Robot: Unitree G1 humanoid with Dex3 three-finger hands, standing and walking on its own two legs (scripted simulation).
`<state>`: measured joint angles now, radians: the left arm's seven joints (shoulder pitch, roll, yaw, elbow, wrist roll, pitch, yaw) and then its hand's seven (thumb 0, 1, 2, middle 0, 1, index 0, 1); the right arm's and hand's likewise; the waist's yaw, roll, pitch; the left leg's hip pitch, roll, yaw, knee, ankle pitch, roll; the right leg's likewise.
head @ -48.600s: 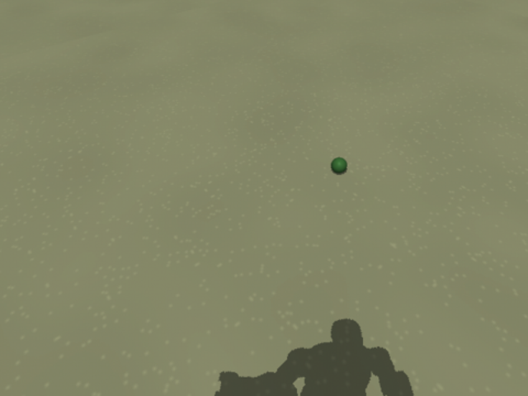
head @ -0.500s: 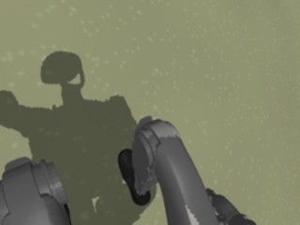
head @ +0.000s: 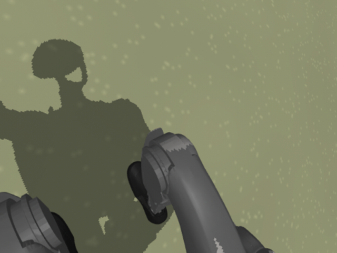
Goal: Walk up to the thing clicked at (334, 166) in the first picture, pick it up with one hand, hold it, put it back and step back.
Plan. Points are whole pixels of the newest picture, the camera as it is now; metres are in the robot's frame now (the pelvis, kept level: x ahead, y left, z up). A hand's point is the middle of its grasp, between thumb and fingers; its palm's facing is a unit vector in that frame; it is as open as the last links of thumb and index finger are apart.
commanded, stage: rest palm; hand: left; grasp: from above
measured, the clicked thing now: out of the picture +0.51 +0.38 -0.27
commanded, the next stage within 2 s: none
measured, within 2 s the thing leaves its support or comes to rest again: neither
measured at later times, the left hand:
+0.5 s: hand out of the picture +0.49 +0.37 -0.23, palm faces -0.43 -0.15 -0.89, open 14.3 cm
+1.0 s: hand out of the picture +0.49 +0.37 -0.23, palm faces -0.43 -0.15 -0.89, open 14.2 cm
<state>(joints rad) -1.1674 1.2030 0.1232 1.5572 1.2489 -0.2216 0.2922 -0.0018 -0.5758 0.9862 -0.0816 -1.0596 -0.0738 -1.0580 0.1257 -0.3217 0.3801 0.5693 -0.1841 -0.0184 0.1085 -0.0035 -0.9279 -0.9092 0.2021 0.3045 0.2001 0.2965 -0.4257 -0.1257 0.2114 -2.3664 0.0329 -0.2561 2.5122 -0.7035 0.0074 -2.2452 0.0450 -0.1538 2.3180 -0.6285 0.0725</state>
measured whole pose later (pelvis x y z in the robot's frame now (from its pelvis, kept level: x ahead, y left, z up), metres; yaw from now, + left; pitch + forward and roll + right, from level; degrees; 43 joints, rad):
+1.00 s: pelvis +0.00 +0.00 +0.00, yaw -1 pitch +30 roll -16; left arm -1.18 1.23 0.11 1.61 1.27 -0.24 0.39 0.00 -0.55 1.00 -0.09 -1.04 -0.07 -1.05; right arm 0.09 -0.34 0.40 0.58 -0.21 -0.06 0.10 0.00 -0.92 -0.91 0.20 0.30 0.20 0.30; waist -0.43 -0.15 0.21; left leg -2.37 0.04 -0.27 2.53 -0.71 0.01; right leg -2.25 0.05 -0.17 2.32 -0.63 0.07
